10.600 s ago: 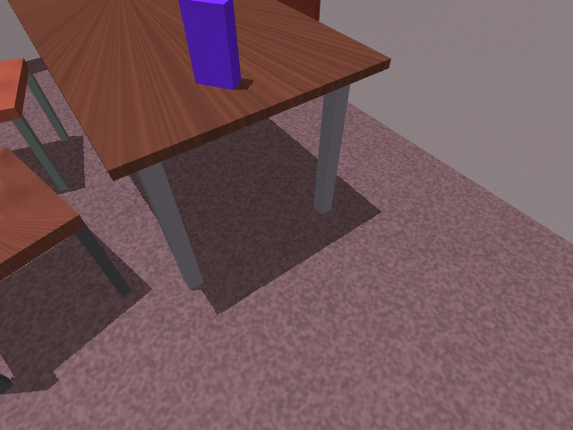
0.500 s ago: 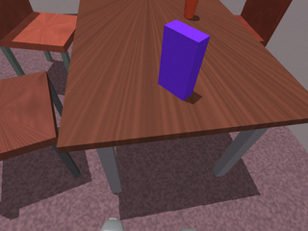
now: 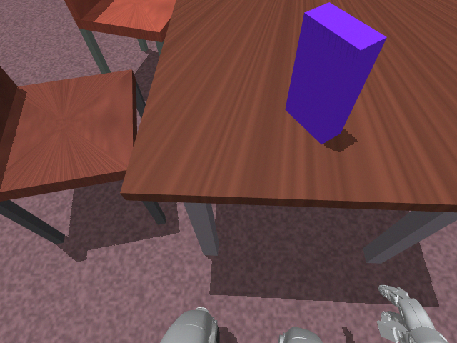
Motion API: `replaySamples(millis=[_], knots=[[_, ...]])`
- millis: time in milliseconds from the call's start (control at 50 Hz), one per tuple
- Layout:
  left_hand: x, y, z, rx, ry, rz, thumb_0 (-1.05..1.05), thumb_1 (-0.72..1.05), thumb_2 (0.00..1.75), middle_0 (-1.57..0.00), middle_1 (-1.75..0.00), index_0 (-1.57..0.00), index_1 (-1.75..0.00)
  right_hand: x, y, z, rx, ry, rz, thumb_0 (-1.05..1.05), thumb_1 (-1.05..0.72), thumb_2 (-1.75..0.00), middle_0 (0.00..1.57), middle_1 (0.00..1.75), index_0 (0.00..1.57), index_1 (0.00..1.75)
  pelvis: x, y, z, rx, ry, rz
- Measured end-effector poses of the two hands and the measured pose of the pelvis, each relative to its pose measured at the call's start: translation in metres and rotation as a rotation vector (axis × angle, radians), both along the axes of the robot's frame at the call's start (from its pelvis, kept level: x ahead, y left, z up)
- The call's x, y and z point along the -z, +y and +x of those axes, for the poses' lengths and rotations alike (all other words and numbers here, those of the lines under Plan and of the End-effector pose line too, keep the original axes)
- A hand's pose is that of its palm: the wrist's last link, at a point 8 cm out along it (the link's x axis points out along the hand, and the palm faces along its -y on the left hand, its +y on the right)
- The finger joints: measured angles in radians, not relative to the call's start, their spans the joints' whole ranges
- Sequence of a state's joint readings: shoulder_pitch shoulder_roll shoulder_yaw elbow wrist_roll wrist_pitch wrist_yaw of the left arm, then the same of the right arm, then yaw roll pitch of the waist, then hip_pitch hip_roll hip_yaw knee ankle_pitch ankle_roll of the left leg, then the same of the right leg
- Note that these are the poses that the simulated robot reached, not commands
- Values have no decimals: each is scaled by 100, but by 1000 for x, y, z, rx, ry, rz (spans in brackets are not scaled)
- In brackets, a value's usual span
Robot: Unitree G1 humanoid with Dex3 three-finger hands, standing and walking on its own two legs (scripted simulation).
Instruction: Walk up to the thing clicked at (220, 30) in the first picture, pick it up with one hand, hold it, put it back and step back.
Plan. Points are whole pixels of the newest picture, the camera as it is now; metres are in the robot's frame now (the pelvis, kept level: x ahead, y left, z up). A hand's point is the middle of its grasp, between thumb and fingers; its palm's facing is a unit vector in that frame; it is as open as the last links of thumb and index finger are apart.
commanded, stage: walk up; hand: right
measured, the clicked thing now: (324, 81) +0.54 -0.13 +0.11
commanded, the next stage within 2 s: stand in 1.68 s
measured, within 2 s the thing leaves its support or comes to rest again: neither
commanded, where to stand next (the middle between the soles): +0.05 +0.04 m, yaw -3 degrees
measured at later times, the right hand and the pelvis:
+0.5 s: hand out of the picture +0.08 -0.23 -0.14, palm faces +0.00 +0.92 -0.39, open 7.3 cm; pelvis -0.01 +0.05 +0.00, yaw -1 degrees
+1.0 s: hand out of the picture +0.08 -0.22 -0.12, palm faces +0.04 +0.94 -0.34, open 7.3 cm; pelvis -0.01 +0.04 +0.03, yaw -3 degrees
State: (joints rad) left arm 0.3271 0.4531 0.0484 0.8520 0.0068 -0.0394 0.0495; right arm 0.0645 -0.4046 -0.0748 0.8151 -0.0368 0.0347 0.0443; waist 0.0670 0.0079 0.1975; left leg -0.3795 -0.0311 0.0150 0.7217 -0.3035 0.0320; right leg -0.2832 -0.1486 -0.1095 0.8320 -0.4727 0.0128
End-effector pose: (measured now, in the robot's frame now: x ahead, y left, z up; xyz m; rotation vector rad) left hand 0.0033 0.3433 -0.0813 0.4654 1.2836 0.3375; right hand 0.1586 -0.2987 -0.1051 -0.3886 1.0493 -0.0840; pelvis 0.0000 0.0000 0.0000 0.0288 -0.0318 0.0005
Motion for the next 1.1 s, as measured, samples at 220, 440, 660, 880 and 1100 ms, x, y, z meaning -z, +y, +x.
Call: replaySamples(millis=[220,440,660,880,1100], knots=[[8,-2,40,49,-84,-63,0,90,90,-21,-30,-21,-30,-13,19,-12,49,-50,13,0,-90,-90,21,30,21,30,-5,15,3,9,-11,-32],[9,13,65,122,-126,-79,0,90,90,-21,-30,-21,-30,-5,20,-66,146,65,-18,0,-91,-90,20,30,21,30,-5,39,-4,12,-5,-31],[17,28,96,116,-134,-120,0,90,90,-21,-30,-20,-30,-8,42,-120,195,148,-37,0,-90,-90,21,30,21,30,-10,52,-7,46,-10,-40],[5,-2,94,121,-105,-180,0,90,90,-21,-30,-20,-30,-15,42,-104,197,116,6,0,-90,-90,21,30,21,30,-27,45,-7,51,-18,-29],[0,-16,94,97,-98,-202,0,90,90,-21,-30,-21,-30,-27,30,-86,201,77,2,0,-91,-90,20,30,21,30,-36,38,-6,59,-16,-25]])
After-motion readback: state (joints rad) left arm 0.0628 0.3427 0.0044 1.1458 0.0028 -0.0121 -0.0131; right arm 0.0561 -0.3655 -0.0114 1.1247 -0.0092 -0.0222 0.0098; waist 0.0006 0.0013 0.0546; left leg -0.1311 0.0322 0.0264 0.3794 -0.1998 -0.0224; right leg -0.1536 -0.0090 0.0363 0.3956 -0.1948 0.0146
